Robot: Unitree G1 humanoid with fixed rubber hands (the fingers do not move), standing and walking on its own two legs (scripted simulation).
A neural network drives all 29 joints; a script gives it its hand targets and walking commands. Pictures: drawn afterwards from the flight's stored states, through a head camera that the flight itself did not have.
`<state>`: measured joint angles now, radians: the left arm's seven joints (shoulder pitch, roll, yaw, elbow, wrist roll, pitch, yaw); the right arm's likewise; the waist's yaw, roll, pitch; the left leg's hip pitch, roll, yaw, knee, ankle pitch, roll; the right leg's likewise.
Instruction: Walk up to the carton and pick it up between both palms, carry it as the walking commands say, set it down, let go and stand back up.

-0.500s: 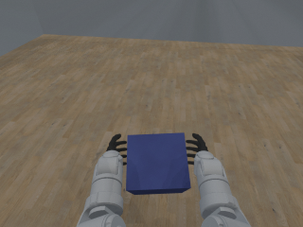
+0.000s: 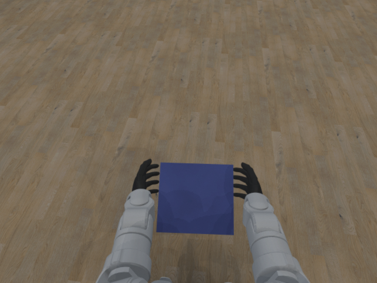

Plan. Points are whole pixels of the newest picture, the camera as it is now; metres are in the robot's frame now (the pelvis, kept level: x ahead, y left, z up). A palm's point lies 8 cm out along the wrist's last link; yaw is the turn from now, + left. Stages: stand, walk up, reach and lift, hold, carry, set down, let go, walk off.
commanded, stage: set down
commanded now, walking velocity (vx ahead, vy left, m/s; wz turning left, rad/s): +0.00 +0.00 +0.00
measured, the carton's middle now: (195, 196) +0.36 +0.02 -0.13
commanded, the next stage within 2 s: none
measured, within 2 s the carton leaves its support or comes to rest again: neither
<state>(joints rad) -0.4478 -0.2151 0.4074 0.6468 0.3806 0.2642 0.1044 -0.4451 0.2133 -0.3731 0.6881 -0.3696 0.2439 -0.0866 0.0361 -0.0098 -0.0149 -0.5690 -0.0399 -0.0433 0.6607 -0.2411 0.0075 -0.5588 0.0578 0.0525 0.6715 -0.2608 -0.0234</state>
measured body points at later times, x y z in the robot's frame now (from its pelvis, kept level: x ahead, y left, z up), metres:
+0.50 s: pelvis -0.03 +0.00 -0.08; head +0.13 +0.00 +0.34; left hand +0.34 +0.14 -0.14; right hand +0.36 -0.11 -0.14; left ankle +0.05 +0.11 -0.72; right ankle +0.04 -0.10 -0.72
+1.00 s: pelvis -0.03 -0.01 -0.15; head +0.17 -0.01 +0.25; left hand +0.37 +0.14 -0.23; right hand +0.38 -0.11 -0.24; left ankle +0.05 +0.11 -0.72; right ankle +0.04 -0.10 -0.72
